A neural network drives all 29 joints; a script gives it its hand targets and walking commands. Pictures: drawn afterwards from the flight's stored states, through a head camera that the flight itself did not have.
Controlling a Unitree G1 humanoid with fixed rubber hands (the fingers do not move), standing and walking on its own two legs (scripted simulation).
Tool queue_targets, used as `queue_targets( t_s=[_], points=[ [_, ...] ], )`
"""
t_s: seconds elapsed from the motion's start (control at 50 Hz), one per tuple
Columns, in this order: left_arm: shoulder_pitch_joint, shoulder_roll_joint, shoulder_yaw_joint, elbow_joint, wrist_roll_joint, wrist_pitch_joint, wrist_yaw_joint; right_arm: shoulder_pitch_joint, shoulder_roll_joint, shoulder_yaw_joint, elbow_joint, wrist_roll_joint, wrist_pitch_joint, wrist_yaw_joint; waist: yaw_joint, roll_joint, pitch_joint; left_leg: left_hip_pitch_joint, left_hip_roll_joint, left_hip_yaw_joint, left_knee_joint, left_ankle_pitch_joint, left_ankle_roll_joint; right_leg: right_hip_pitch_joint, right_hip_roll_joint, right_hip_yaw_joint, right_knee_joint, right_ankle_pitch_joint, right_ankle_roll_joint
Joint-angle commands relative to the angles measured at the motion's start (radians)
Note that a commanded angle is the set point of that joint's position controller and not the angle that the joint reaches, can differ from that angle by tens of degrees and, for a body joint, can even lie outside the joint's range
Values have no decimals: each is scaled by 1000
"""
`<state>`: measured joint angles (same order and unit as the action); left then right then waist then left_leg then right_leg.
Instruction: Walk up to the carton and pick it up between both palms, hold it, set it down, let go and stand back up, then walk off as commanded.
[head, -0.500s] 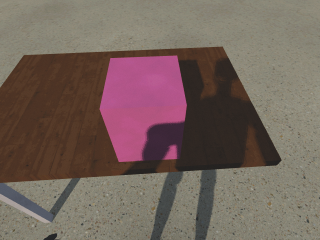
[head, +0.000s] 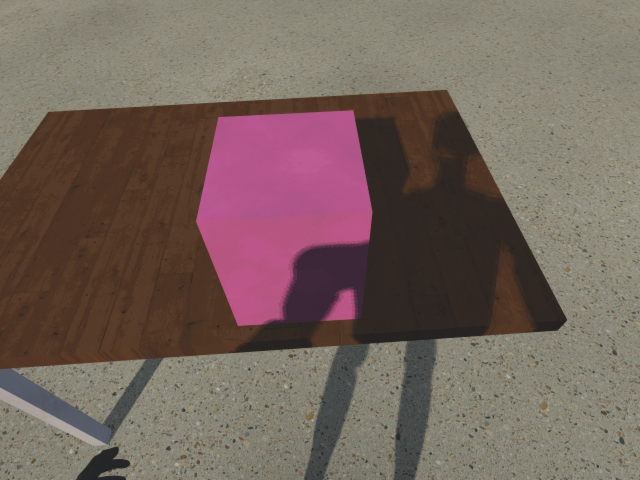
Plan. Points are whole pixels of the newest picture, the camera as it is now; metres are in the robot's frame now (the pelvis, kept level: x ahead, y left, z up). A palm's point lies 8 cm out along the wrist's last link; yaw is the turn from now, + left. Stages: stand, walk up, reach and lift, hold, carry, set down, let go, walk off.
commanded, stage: reach and lift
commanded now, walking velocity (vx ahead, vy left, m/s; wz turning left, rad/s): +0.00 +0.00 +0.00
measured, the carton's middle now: (293, 222) +0.47 +0.08 +0.03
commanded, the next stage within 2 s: none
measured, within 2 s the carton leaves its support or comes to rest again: neither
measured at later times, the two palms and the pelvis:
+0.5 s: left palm (122, 441) +0.18 +0.27 -0.05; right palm (584, 472) +0.16 -0.28 -0.06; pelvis +0.01 +0.00 +0.01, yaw +0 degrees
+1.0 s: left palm (117, 438) +0.17 +0.26 -0.01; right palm (556, 472) +0.15 -0.22 +0.00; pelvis -0.02 +0.01 +0.02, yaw -1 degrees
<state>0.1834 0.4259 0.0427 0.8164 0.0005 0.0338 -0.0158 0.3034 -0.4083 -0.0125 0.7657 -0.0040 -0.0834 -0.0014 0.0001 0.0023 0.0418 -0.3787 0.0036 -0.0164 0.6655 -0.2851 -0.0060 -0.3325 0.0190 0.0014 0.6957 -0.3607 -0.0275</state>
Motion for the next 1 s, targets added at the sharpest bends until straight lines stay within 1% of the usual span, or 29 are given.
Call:
queue_targets(
  t_s=[0.0, 0.02, 0.04, 0.08, 0.1, 0.12, 0.14, 0.16, 0.18, 0.22, 0.26, 0.28, 0.3, 0.38, 0.4, 0.42, 0.44, 0.5, 0.56, 0.64, 0.7, 0.8, 0.82, 0.84, 0.86, 0.88, 0.9, 0.92, 0.98],
  points=[
    [-295, 155, 83, -412, 80, 314, 43, -327, -143, -173, 142, -86, -199, 51, -31, -163, 62, 427, 7, 31, 167, -65, 7, -560, -121, -11, -186, -343, -93],
    [-295, 144, 76, -486, 79, 345, 39, -283, -149, -168, 110, -68, -199, 44, -33, -126, 9, 495, 10, 25, 166, -23, 2, -530, -129, -24, -202, -288, -111],
    [-267, 124, 70, -499, 74, 364, 34, -277, -136, -163, 81, -57, -195, 43, -36, -127, -12, 507, -1, 39, 171, -19, 1, -509, -134, -16, -222, -272, -107],
    [-224, 112, 58, -568, 81, 388, 31, -270, -148, -196, 45, -31, -198, 36, -19, -57, -77, 538, 4, 46, 104, -2, -12, -407, -113, -44, -233, -161, -90],
    [-195, 96, 65, -572, 82, 394, 35, -260, -148, -192, 31, -23, -194, 40, -6, -45, -94, 518, 11, 56, 58, 29, -7, -354, -93, -55, -229, -67, -75],
    [-169, 84, 52, -579, 86, 399, 39, -223, -138, -193, 35, -17, -182, 46, -6, 26, -124, 475, 12, 66, 7, 40, -18, -247, -67, -75, -213, 36, -62],
    [-148, 80, 59, -567, 95, 395, 39, -206, -141, -197, 13, -10, -177, 48, 5, 12, -121, 461, 9, 72, -35, 46, -19, -177, -53, -79, -233, 87, -44],
    [-128, 76, 65, -568, 91, 387, 44, -192, -130, -180, 1, 0, -180, 54, 15, 71, -158, 409, 11, 84, -82, 103, -24, -64, -36, -86, -209, 210, -21],
    [-83, 63, 74, -574, 113, 386, 53, -171, -133, -176, -5, 0, -177, 64, 35, 119, -173, 378, 12, 81, -127, 157, -33, 38, -11, -92, -207, 266, -20],
    [-34, 39, 96, -581, 130, 390, 64, -166, -152, -162, -8, 34, -171, 73, 38, 160, -192, 370, 26, 57, -159, 237, -27, 103, 9, -98, -188, 330, -14],
    [-38, 32, 98, -618, 107, 367, 62, -173, -136, -145, -48, 55, -184, 78, 37, 100, -213, 445, -3, 63, -145, 342, -35, 78, 5, -74, -243, 383, -10],
    [-25, 2, 92, -602, 97, 354, 65, -199, -148, -143, -66, 62, -187, 86, 53, 89, -188, 437, -2, 64, -177, 338, -34, 85, 14, -76, -266, 356, -19],
    [-26, 15, 82, -628, 79, 340, 63, -185, -147, -149, -64, 64, -191, 79, 29, 75, -198, 472, -7, 59, -173, 394, -41, 91, 19, -70, -274, 411, -9],
    [-14, -25, 66, -616, 32, 250, 66, -165, -103, -125, -83, 62, -225, 67, 30, -17, -156, 468, -26, 66, -203, 377, -21, 106, 16, -58, -302, 451, 14],
    [13, -33, 64, -608, 21, 227, 61, -140, -89, -108, -110, 63, -229, 63, 27, -72, -172, 466, -29, 72, -211, 374, -8, 142, 8, -49, -308, 514, 26],
    [14, -44, 69, -586, 13, 197, 56, -132, -60, -96, -130, 57, -241, 59, 29, -103, -150, 462, -34, 78, -230, 345, -3, 130, 10, -46, -324, 495, 32],
    [14, -28, 72, -587, 8, 178, 49, -120, -39, -87, -160, 71, -244, 45, 28, -92, -184, 452, -39, 85, -242, 355, 2, 177, 1, -33, -319, 557, 42],
    [12, 2, 92, -609, -22, 123, 39, -98, 2, -69, -218, 67, -255, 20, 31, -97, -179, 397, -53, 100, -271, 294, 8, 232, -23, 6, -341, 585, 68],
    [43, 0, 106, -561, -34, 83, 20, -55, 73, -26, -217, 63, -242, -1, 36, -110, -127, 332, -69, 112, -304, 231, 25, 254, -36, 32, -361, 532, 82],
    [31, 35, 113, -571, -32, 69, 24, -52, 99, -30, -252, 61, -218, -16, 48, -25, -65, 325, -55, 120, -334, 146, 21, 205, -50, 37, -400, 268, 72],
    [-20, 36, 101, -629, -65, 73, 25, -79, 126, -38, -360, 61, -192, -30, 46, -72, -49, 383, -68, 111, -310, 105, 29, 91, -79, 52, -465, 28, 31],
    [-105, 28, 68, -705, -93, 75, 43, -95, 161, -33, -515, 91, -152, -31, 35, -100, -52, 702, -100, 67, -160, 125, 19, -308, -194, 101, -577, -340, -69],
    [-110, 17, 52, -727, -101, 69, 48, -91, 160, -37, -547, 92, -137, -33, 28, -96, -28, 708, -94, 62, -180, 107, 21, -317, -176, 81, -567, -318, -69],
    [-104, 15, 49, -729, -112, 74, 43, -73, 171, -17, -553, 99, -126, -31, 26, -108, -43, 756, -102, 58, -153, 118, 23, -374, -188, 82, -578, -342, -89],
    [-120, 19, 64, -735, -108, 74, 49, -95, 169, -21, -579, 102, -116, -31, 32, -104, -45, 732, -97, 59, -157, 122, 20, -351, -195, 100, -581, -349, -80],
    [-122, 8, 40, -786, -115, 75, 56, -67, 170, -11, -602, 117, -102, -28, 38, -64, -57, 802, -101, 56, -137, 121, 10, -422, -202, 83, -577, -346, -102],
    [-125, 0, 46, -762, -108, 85, 66, -86, 173, -23, -589, 116, -92, -22, 37, -53, -16, 749, -101, 64, -159, 109, 13, -396, -191, 86, -580, -345, -88],
    [-107, 10, 38, -799, -115, 90, 72, -71, 158, -25, -625, 132, -82, -21, 35, -58, -37, 802, -102, 44, -149, 92, 10, -424, -192, 79, -584, -358, -103],
    [-83, -56, 1, -776, -108, 101, 86, -91, 142, -50, -597, 140, -52, 4, 27, -25, -14, 729, -77, 22, -212, -9, 11, -357, -154, 47, -550, -292, -94]
  ],
)
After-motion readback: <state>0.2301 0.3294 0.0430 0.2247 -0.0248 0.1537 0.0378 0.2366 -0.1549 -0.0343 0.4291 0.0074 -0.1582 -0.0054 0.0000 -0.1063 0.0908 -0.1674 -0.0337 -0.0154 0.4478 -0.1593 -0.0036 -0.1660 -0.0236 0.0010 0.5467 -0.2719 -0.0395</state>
